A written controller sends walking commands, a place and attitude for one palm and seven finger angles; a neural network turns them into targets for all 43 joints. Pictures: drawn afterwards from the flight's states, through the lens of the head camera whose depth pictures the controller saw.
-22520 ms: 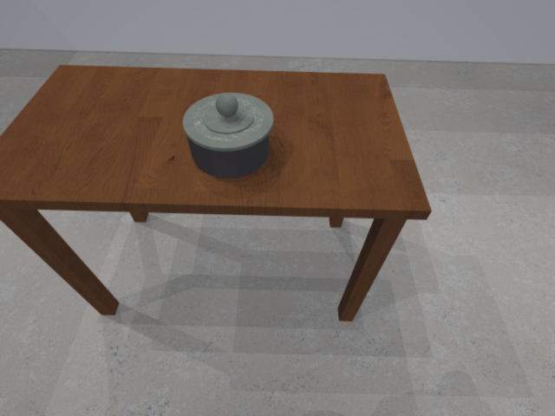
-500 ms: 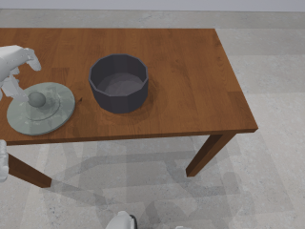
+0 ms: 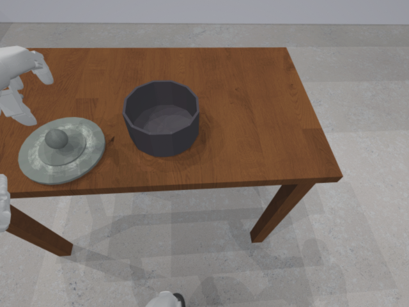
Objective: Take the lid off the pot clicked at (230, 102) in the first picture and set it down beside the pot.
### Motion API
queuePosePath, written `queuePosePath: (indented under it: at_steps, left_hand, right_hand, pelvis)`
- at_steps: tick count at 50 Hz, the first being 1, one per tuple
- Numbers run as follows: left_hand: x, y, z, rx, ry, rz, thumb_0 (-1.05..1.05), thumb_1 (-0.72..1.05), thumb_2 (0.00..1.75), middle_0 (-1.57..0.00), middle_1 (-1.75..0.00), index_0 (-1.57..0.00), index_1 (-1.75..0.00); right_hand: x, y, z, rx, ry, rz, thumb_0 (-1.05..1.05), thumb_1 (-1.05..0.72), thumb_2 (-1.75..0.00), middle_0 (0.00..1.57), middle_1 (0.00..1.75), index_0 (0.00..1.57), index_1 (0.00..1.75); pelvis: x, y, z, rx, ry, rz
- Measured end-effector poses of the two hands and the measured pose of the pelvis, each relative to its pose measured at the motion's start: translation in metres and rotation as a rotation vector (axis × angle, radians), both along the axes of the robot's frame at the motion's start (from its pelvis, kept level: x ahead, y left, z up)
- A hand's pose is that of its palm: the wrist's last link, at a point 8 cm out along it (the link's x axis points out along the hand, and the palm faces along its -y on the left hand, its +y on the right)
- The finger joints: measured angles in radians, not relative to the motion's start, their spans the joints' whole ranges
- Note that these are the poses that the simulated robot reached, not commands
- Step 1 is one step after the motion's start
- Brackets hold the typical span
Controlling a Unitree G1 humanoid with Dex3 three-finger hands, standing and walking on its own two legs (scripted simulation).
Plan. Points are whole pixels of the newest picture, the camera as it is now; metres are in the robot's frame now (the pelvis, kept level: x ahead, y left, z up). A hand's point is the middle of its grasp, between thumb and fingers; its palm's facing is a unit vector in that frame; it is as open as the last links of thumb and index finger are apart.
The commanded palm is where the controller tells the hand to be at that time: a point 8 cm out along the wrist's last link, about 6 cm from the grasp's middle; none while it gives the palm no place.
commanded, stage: raise the empty hand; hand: left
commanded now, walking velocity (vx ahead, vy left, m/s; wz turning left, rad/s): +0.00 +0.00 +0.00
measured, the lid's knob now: (56, 139) +0.48 +0.32 +0.00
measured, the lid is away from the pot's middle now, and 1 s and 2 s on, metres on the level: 0.25 0.25 0.25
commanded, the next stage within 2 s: draw the hand back to the body in 0.10 s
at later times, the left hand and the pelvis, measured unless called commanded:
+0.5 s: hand (20, 98) +0.46 +0.31 +0.14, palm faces -0.36 -0.11 -0.93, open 11.0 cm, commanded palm +0.45 +0.31 +0.21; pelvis +0.01 +0.00 +0.00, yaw +0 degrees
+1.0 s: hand (42, 90) +0.43 +0.24 +0.19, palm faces +0.38 -0.89 -0.24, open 10.8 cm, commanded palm +0.36 +0.29 +0.21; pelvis +0.02 -0.03 +0.02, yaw -1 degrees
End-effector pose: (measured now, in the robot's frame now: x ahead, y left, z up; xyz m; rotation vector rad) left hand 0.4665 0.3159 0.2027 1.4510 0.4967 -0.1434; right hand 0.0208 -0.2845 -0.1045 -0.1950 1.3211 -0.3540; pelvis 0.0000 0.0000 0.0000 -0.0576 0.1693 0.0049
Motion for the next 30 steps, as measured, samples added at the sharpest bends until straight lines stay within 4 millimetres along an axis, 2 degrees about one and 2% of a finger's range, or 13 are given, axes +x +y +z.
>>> queuePosePath:
  at_steps: [5, 17, 23, 30]
  left_hand:
    - [0.004, 0.003, 0.006, 0.006, 0.002, 0.012, 0.0, 0.0, 0.63, -0.36, -0.87, -0.36, -0.88]
    - [0.008, 0.0, 0.003, 0.005, -0.012, -0.017, 0.0, 0.0, 0.63, -0.36, -0.87, -0.36, -0.88]
    - [-0.002, -0.002, 0.0, 0.009, -0.036, -0.03, 0.0, 0.0, 0.63, -0.36, -0.87, -0.36, -0.88]
    - [-0.024, -0.006, 0.0, 0.013, -0.063, -0.047, 0.0, 0.0, 0.63, -0.36, -0.87, -0.36, -0.88]
  right_hand:
    - [-0.002, -0.002, 0.001, -0.001, 0.008, -0.006, 0.0, -0.91, -0.89, 0.21, 0.3, 0.2, 0.3]
    - [0.002, -0.002, 0.001, 0.015, 0.022, -0.02, 0.0, -0.91, -0.89, 0.21, 0.3, 0.2, 0.3]
    - [0.018, 0.003, -0.001, 0.048, -0.008, -0.01, 0.0, -0.91, -0.89, 0.21, 0.3, 0.2, 0.3]
    - [0.051, 0.011, -0.001, 0.088, -0.079, 0.037, 0.0, -0.91, -0.89, 0.2, 0.3, 0.2, 0.3]
  pelvis:
    - [0.002, 0.0, 0.001, 0.001, 0.001, -0.002]
    - [0.007, 0.0, 0.001, 0.004, 0.008, -0.006]
    - [0.008, 0.0, 0.003, 0.007, -0.004, -0.002]
    - [0.007, -0.001, 0.005, 0.011, -0.03, 0.009]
